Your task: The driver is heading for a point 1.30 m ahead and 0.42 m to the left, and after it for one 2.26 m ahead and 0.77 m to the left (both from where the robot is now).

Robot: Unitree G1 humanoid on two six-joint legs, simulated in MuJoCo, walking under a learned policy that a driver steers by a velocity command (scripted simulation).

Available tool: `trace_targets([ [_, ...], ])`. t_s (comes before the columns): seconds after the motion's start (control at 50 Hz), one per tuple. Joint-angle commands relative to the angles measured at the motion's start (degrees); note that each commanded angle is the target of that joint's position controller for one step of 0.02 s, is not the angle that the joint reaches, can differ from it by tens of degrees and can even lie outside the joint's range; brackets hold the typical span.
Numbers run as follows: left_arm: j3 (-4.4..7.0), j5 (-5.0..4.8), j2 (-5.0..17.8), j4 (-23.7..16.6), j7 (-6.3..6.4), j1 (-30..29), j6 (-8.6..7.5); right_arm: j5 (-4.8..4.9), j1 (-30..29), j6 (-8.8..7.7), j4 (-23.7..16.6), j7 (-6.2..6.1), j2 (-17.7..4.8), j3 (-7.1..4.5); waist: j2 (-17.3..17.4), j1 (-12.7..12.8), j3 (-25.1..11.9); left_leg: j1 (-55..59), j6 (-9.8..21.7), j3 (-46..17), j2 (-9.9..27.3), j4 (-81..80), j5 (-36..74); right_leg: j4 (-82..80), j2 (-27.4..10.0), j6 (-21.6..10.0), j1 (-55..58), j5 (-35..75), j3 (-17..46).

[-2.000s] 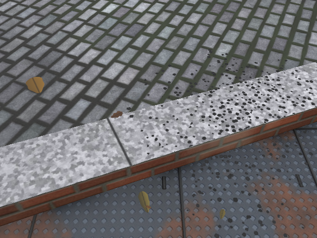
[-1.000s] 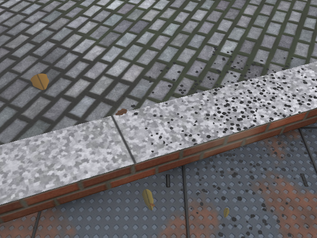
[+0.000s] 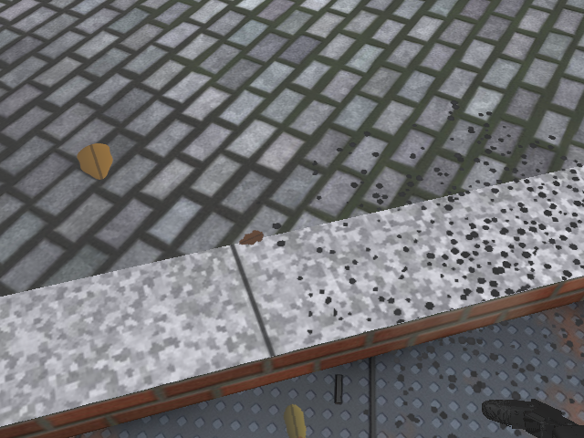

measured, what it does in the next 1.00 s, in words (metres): walks ahead: left foot, then right foot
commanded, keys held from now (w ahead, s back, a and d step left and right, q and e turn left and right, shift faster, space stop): w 0.62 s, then w+q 0.38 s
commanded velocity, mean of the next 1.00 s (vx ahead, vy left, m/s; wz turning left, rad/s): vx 0.49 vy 0.00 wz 0.12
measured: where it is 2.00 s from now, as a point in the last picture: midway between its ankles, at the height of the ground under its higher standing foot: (255, 176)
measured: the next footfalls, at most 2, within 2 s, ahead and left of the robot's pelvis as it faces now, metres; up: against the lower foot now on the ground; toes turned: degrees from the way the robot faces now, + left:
left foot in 0.06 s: +0.23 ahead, +0.12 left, +0.00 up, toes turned +2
right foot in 0.58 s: +0.48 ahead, -0.11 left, +0.00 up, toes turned -2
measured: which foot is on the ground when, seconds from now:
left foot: up 0.00-0.04, down 0.06-0.60, up 0.62-1.00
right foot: down 0.00-0.08, up 0.10-0.56, down 0.58-1.00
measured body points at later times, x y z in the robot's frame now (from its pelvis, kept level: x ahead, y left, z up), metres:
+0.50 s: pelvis +0.28 +0.02 +0.02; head +0.30 +0.01 +0.47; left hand +0.47 +0.25 -0.09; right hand +0.26 -0.25 -0.12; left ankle +0.19 +0.11 -0.73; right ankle +0.45 -0.13 -0.69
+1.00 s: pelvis +0.55 -0.01 +0.02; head +0.58 +0.00 +0.47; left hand +0.42 +0.17 -0.13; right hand +0.76 -0.13 -0.09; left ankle +0.69 +0.13 -0.50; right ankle +0.44 -0.11 -0.73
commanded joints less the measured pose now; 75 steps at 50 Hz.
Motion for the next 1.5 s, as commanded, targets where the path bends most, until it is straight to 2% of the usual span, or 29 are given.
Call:
trace_targets([
  [0.02,2.76,0.55,11.8,-2.5,0.25,-1.6,0.07,0.16,4.5,-0.71,-2.3,-0.12,-7.9,-2.70,-9.0,-8.7,-0.1,15.4,2.9,1.7,-4.0,-2.0,-0.8,10.3,-13.9,-6.1,-6.4,54.7,2.7],
  [0.04,2.62,1.12,11.3,-3.0,0.11,-2.4,0.72,0.45,14.0,-0.45,0.8,-0.42,-9.9,-3.97,-8.9,-13.1,-5.8,26.4,4.5,2.5,-5.4,-2.4,-1.8,21.7,-12.0,-4.9,-8.0,60.2,1.1],
  [0.06,1.92,1.75,9.9,-4.5,-0.12,-3.2,0.86,0.20,23.6,-0.06,3.0,-0.99,-12.6,-4.93,-6.5,-16.9,-12.2,43.3,7.3,-5.4,1.7,-0.9,-4.1,37.4,-10.0,-3.5,-20.0,48.1,0.8],
  [0.08,-0.52,1.29,0.3,-5.5,-1.03,4.4,-0.19,-1.68,29.7,0.18,4.9,-0.86,-17.9,-5.97,11.5,-12.3,-22.7,62.0,17.3,-35.6,17.9,-8.1,-20.5,62.1,1.4,0.1,-41.0,10.3,0.5],
  [0.1,0.03,0.09,3.2,-4.6,-1.71,2.1,-2.12,-1.66,27.7,0.05,5.0,-0.59,-13.3,-4.55,11.4,-12.8,-23.3,59.7,17.0,-49.5,19.4,-18.9,-26.4,70.9,2.2,-1.3,-47.1,-9.6,8.9],
  [0.12,1.33,-1.75,7.9,-7.4,-1.99,-4.5,-3.08,-1.14,21.3,-0.36,4.4,-0.55,-10.6,-3.65,9.3,-10.9,-12.0,50.5,13.6,-40.7,17.7,-20.1,-26.4,73.2,-1.3,-2.6,-52.7,-6.2,7.8],
  [0.16,1.90,-1.12,8.8,-9.0,-0.95,-10.8,-3.03,-1.49,11.6,-1.09,2.6,-0.10,-7.6,-2.61,-0.3,-6.9,-3.7,31.4,10.7,-25.4,14.1,-22.9,-11.9,67.5,-7.0,-3.1,-47.5,3.4,5.3],
  [0.3,2.89,1.03,7.1,-12.3,0.22,-16.4,0.11,-1.83,15.2,-1.52,6.4,-1.23,-8.6,-2.50,1.4,-3.8,1.3,21.6,11.6,-10.5,9.2,-29.3,-0.8,52.0,-10.6,0.0,-48.3,14.9,3.7],
  [0.52,2.00,0.08,6.8,-17.0,-2.05,-30.5,-0.56,-0.67,23.5,1.12,8.4,-2.72,-10.2,-3.12,3.0,-7.3,1.7,35.6,7.6,-7.5,11.8,-21.4,7.0,25.9,-4.3,-1.6,-42.8,16.7,-0.3],
  [0.58,5.15,0.52,12.1,-10.6,-1.96,-9.7,-1.22,-0.51,20.7,2.13,7.1,-3.24,-9.4,-2.62,2.3,3.1,-9.7,31.0,3.5,-2.7,5.8,5.2,26.4,18.6,-1.6,-5.3,-15.9,17.6,-1.5],
  [0.6,6.43,0.93,18.2,-9.1,-1.48,-1.8,-0.73,-2.42,23.8,1.51,5.8,-2.72,-4.5,-0.96,-11.3,2.4,-16.8,14.9,0.3,0.2,0.4,27.6,-1.3,19.2,-16.8,-9.9,1.4,29.0,17.6],
  [0.62,6.28,1.18,18.6,-8.1,-1.85,0.7,-0.32,-0.53,30.8,-0.01,7.5,-2.00,-0.2,0.12,-20.0,-0.3,-22.3,-3.5,-1.4,-5.2,-7.1,43.6,-31.9,12.3,-26.1,-19.8,13.0,21.2,40.7],
  [0.64,5.25,0.92,13.1,-8.2,-2.05,-2.0,-0.32,1.17,26.7,-0.99,8.1,-1.54,-5.8,-1.11,-9.8,1.6,-15.7,-10.7,-0.4,-10.8,-3.8,51.5,-30.3,9.9,-24.1,-18.1,6.9,7.4,38.1],
  [0.72,1.30,2.15,2.5,-8.5,-3.02,-13.7,0.11,1.14,19.4,1.77,5.6,-1.49,-3.2,-1.69,-6.2,-4.9,0.1,-13.8,0.2,-8.4,2.4,60.4,-17.9,3.8,-16.4,-11.6,-19.2,1.6,16.0],
  [0.82,-0.95,2.34,0.2,-1.6,-2.36,-4.2,1.35,1.32,15.4,5.02,0.6,-3.13,5.8,1.53,-5.9,-5.6,5.7,-41.3,0.7,-9.1,0.2,96.5,-21.8,4.8,-19.8,-10.0,-20.8,5.3,8.9],
  [0.9,-2.60,4.10,0.7,-2.6,-1.34,-5.3,2.76,-0.94,4.8,3.34,-8.7,-1.62,6.8,4.26,-2.7,-6.1,5.4,-39.3,0.1,-4.1,-0.3,79.8,-8.2,4.6,-12.3,-5.2,-30.3,11.4,-2.8],
  [0.94,-1.86,3.21,5.3,-3.2,0.89,-3.6,2.01,-1.52,0.7,3.04,-12.4,-1.40,4.9,4.84,-3.9,-5.8,1.5,-27.1,-1.7,1.9,2.0,64.3,-7.8,-3.1,-13.1,-7.5,-33.5,16.4,-4.7],
  [1.0,-1.01,0.02,9.9,-2.2,1.60,-2.3,1.03,-0.42,1.1,2.77,-13.0,-0.73,4.5,4.64,-6.6,-7.4,-2.0,-12.5,2.7,9.3,1.7,45.6,-15.0,-2.4,-14.7,-6.6,-21.1,54.9,-10.8],
  [1.06,0.00,1.28,13.8,-3.7,2.22,-2.7,3.18,-0.94,8.6,2.76,-12.5,0.96,-1.5,1.04,-17.7,-13.4,-11.7,-0.5,7.8,11.4,-7.6,28.6,-26.2,19.5,-19.0,-6.6,0.0,112.5,-9.4],
  [1.08,0.53,0.96,14.3,-6.3,2.22,-5.8,3.58,-0.44,14.9,2.90,-11.2,1.90,-6.3,-0.84,-18.1,-17.1,-16.1,10.3,10.2,1.9,-7.8,19.6,-20.6,32.2,-17.5,-5.9,-1.7,110.7,-9.1],
  [1.1,-0.19,1.93,9.4,-11.6,1.29,-5.1,1.95,-1.46,19.9,3.46,-10.3,1.86,-14.3,-3.13,0.4,-15.6,-22.3,30.7,18.1,-31.4,4.1,7.3,-27.7,54.2,-8.6,-3.3,-26.8,76.4,-6.6],
  [1.12,-0.23,4.26,6.8,-12.7,-1.72,-10.3,-1.54,-2.58,22.6,4.92,-8.3,-0.46,-16.3,-4.08,14.9,-14.7,-26.5,40.6,23.7,-61.9,12.4,-16.8,-25.7,78.6,6.8,-1.4,-44.1,9.8,3.5],
  [1.14,1.28,1.94,6.5,-13.4,-4.43,-8.2,-3.66,-4.43,23.5,4.06,-6.1,-1.23,-11.3,-2.20,10.4,-11.0,-23.2,37.9,19.4,-60.6,15.0,-19.4,-25.9,91.3,3.4,-3.2,-51.8,6.5,13.1],
  [1.16,0.93,0.21,5.8,-16.0,-4.84,-14.4,-3.68,-3.43,24.0,3.22,-3.7,-0.42,-5.6,-0.76,3.5,-10.0,-12.0,29.1,15.3,-51.2,12.9,-15.9,-28.0,94.3,1.8,-5.1,-57.4,6.2,10.3],
  [1.18,0.36,0.51,3.3,-20.0,-4.08,-21.1,-3.24,-2.23,21.5,2.43,-1.8,0.60,-1.7,0.26,-2.5,-7.1,-0.7,17.5,12.7,-40.1,9.8,-12.9,-23.2,96.4,-0.3,-6.1,-61.8,5.2,7.2],
  [1.22,-0.86,1.25,0.7,-21.7,-2.99,-16.4,-1.57,-2.69,17.7,1.69,0.1,1.65,2.9,1.50,-0.9,-1.0,-0.1,9.6,8.3,-24.2,3.2,-11.5,-12.8,100.8,-3.5,-8.4,-59.4,7.3,5.9],
  [1.28,-1.64,1.71,2.3,-23.9,-1.98,-15.6,-0.66,-1.07,13.5,1.44,-0.9,1.63,-1.2,0.17,-3.2,2.3,0.7,6.8,7.4,-14.4,-1.8,-14.2,-10.2,81.9,-5.9,-5.9,-60.6,13.8,3.3],
  [1.34,-0.73,3.61,5.0,-28.4,-0.43,-25.8,-0.74,-1.02,18.4,0.52,-1.6,0.12,-5.1,-0.91,1.2,-2.4,-2.6,8.4,7.4,-14.7,-2.6,-19.2,3.9,63.2,-4.5,-1.9,-54.8,21.4,-2.1],
  [1.5,0.54,-0.08,6.1,-33.2,-2.55,-42.5,-2.74,0.07,30.9,2.37,-1.7,-3.57,-7.0,-2.49,5.1,-11.5,-3.1,39.8,8.3,-26.3,5.2,-17.5,1.8,23.4,-0.6,1.7,-58.5,22.6,2.3],
])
